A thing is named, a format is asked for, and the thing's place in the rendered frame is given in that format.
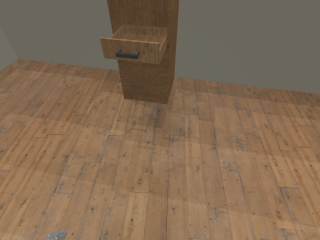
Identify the handle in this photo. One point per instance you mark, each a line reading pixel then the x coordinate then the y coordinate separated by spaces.
pixel 127 55

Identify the cabinet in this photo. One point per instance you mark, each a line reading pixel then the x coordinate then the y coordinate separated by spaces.
pixel 143 81

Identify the left robot hand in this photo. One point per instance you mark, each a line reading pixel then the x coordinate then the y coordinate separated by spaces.
pixel 60 235

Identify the drawer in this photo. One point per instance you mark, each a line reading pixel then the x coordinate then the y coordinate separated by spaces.
pixel 151 42

